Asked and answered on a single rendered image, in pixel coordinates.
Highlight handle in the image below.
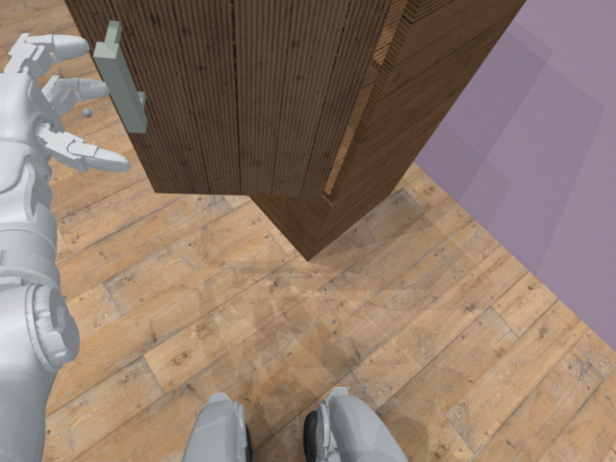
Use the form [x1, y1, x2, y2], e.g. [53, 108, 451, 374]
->
[93, 20, 147, 133]

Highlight cupboard door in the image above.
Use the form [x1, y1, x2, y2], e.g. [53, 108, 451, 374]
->
[64, 0, 394, 197]

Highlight left robot hand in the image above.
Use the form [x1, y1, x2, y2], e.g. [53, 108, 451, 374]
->
[0, 33, 131, 173]

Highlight robot left forearm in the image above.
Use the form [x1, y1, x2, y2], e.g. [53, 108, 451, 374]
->
[0, 141, 61, 292]

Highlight right robot thigh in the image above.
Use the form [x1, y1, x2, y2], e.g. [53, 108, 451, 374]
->
[318, 395, 408, 462]

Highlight right robot shin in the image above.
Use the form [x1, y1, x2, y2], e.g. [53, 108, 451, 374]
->
[315, 387, 348, 462]

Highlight left robot upper arm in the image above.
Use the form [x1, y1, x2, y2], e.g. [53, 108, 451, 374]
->
[0, 284, 80, 462]

